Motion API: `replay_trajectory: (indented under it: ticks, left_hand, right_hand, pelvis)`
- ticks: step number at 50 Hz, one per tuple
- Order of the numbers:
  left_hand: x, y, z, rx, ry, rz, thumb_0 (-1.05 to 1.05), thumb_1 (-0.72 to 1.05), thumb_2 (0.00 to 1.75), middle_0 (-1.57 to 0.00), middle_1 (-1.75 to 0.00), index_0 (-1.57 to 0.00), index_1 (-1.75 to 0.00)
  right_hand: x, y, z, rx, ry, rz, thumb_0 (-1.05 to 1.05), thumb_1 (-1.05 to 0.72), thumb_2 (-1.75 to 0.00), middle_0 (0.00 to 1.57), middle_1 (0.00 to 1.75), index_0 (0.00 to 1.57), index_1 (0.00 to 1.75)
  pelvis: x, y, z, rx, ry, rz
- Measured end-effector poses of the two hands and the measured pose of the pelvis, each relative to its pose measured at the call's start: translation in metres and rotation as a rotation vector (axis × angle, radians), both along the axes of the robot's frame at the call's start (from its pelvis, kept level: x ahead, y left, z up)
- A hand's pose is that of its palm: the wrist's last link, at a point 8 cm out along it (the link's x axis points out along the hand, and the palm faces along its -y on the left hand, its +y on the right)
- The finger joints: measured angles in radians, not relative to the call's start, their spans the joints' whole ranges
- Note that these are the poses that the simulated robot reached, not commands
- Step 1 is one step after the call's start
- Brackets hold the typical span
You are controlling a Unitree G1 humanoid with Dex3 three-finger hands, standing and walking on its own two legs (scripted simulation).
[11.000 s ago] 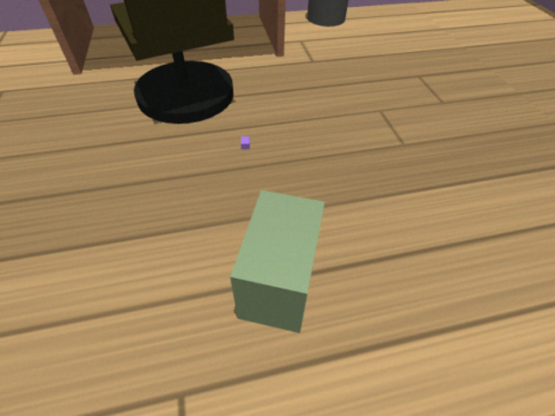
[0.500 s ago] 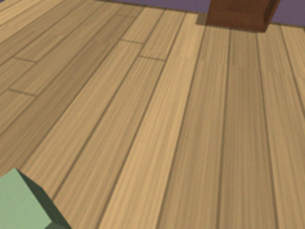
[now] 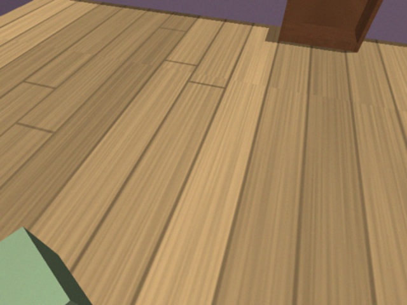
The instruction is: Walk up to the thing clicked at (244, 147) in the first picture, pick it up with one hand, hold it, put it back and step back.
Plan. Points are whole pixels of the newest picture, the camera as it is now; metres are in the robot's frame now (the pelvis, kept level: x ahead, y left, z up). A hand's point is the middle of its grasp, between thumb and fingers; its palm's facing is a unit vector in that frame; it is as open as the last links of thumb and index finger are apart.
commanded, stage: walk up
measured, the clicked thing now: out of the picture +0.50 +1.46 -0.76
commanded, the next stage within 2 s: none
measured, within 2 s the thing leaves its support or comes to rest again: neither
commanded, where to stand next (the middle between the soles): +0.35 +0.02 m, yaw +0 degrees
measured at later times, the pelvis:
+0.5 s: pelvis +0.13 +0.02 +0.00, yaw +14 degrees
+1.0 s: pelvis +0.28 -0.03 -0.02, yaw +26 degrees
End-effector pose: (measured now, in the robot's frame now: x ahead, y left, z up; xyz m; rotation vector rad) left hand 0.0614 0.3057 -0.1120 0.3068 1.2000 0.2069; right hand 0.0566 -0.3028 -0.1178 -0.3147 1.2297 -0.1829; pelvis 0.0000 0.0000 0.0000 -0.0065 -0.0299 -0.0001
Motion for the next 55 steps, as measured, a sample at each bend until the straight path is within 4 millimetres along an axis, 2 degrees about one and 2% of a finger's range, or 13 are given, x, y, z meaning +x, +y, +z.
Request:
replay_trajectory:
  ticks: [3, 7, 10, 13, 16, 21, 27, 30, 33, 37, 43, 49, 55]
  left_hand:
    - [-0.008, 0.012, -0.001, 0.007, -0.014, 0.03, 0.01, 0.9, 0.89, -0.2, -0.3, -0.21, -0.3]
    - [-0.022, 0.036, -0.007, 0.009, 0.04, 0.06, 0.01, 0.9, 0.89, -0.2, -0.3, -0.21, -0.3]
    - [-0.016, 0.059, -0.021, 0.019, 0.062, 0.087, 0.01, 0.9, 0.89, -0.2, -0.3, -0.21, -0.3]
    - [0.005, 0.067, -0.022, 0.013, 0.036, 0.111, 0.01, 0.9, 0.89, -0.2, -0.3, -0.21, -0.3]
    - [0.031, 0.066, -0.016, -0.006, -0.025, 0.119, 0.01, 0.9, 0.89, -0.2, -0.3, -0.21, -0.3]
    - [0.072, 0.057, -0.007, -0.024, -0.085, 0.131, 0.01, 0.9, 0.89, -0.2, -0.3, -0.21, -0.3]
    - [0.124, 0.039, 0.0, -0.008, -0.145, 0.158, 0.01, 0.9, 0.89, -0.2, -0.3, -0.21, -0.3]
    - [0.151, 0.028, 0.002, 0.022, -0.194, 0.176, 0.01, 0.9, 0.89, -0.2, -0.3, -0.21, -0.3]
    - [0.165, 0.015, 0.004, 0.052, -0.237, 0.203, 0.01, 0.9, 0.89, -0.2, -0.3, -0.21, -0.3]
    - [0.16, -0.006, 0.013, 0.041, -0.223, 0.27, 0.01, 0.9, 0.89, -0.2, -0.3, -0.21, -0.3]
    - [0.129, -0.028, 0.012, 0.039, -0.11, 0.365, 0.01, 0.9, 0.89, -0.2, -0.3, -0.21, -0.3]
    - [0.101, -0.039, -0.007, 0.022, 0.012, 0.453, 0.01, 0.9, 0.89, -0.2, -0.3, -0.21, -0.3]
    - [0.101, -0.039, -0.029, -0.003, 0.042, 0.507, 0.01, 0.9, 0.89, -0.2, -0.3, -0.21, -0.3]
  right_hand:
    - [0.008, -0.002, 0.0, -0.024, 0.023, 0.028, 0.01, -0.91, -0.9, 0.2, 0.3, 0.21, 0.3]
    - [0.031, 0.007, 0.008, -0.049, 0.008, 0.053, 0.01, -0.91, -0.9, 0.2, 0.3, 0.21, 0.3]
    - [0.045, 0.016, 0.011, -0.081, -0.021, 0.07, 0.01, -0.91, -0.9, 0.2, 0.3, 0.21, 0.3]
    - [0.051, 0.023, 0.018, -0.096, 0.001, 0.084, 0.01, -0.91, -0.9, 0.2, 0.3, 0.21, 0.3]
    - [0.061, 0.028, 0.027, -0.104, 0.034, 0.112, 0.01, -0.91, -0.9, 0.2, 0.3, 0.21, 0.3]
    - [0.095, 0.029, 0.034, -0.103, 0.033, 0.173, 0.01, -0.91, -0.9, 0.2, 0.3, 0.21, 0.3]
    - [0.159, 0.012, 0.026, -0.098, -0.006, 0.243, 0.01, -0.9, -0.9, 0.2, 0.3, 0.21, 0.3]
    - [0.202, -0.004, 0.012, -0.101, -0.028, 0.284, 0.01, -0.9, -0.9, 0.2, 0.3, 0.21, 0.3]
    - [0.25, -0.014, -0.001, -0.106, -0.047, 0.318, 0.01, -0.9, -0.9, 0.2, 0.3, 0.21, 0.3]
    - [0.312, -0.011, 0.004, -0.084, -0.091, 0.398, 0.01, -0.91, -0.9, 0.2, 0.3, 0.21, 0.3]
    - [0.386, 0.003, 0.016, -0.059, -0.126, 0.502, 0.01, -0.91, -0.9, 0.2, 0.3, 0.21, 0.3]
    - [0.437, 0.03, 0.014, -0.063, -0.135, 0.559, 0.01, -0.91, -0.9, 0.2, 0.3, 0.21, 0.3]
    - [0.469, 0.065, 0.005, -0.043, -0.185, 0.622, 0.01, -0.91, -0.9, 0.2, 0.3, 0.21, 0.3]
  pelvis:
    - [0.008, 0.007, -0.004, -0.01, -0.004, 0.023]
    - [0.024, 0.023, -0.006, -0.025, -0.01, 0.042]
    - [0.039, 0.034, -0.017, 0.001, -0.017, 0.071]
    - [0.054, 0.038, -0.015, 0.008, -0.014, 0.121]
    - [0.071, 0.038, -0.008, 0.011, -0.012, 0.159]
    - [0.102, 0.033, -0.002, 0.01, -0.012, 0.215]
    - [0.149, 0.015, -0.009, 0.018, -0.009, 0.265]
    - [0.176, -0.001, -0.02, 0.025, -0.006, 0.285]
    - [0.196, -0.015, -0.027, 0.007, -0.024, 0.317]
    - [0.221, -0.023, -0.017, 0.014, -0.029, 0.364]
    - [0.253, -0.029, -0.008, 0.012, -0.012, 0.404]
    - [0.275, -0.027, -0.015, 0.013, -0.013, 0.444]
    - [0.281, -0.021, -0.028, 0.011, -0.015, 0.486]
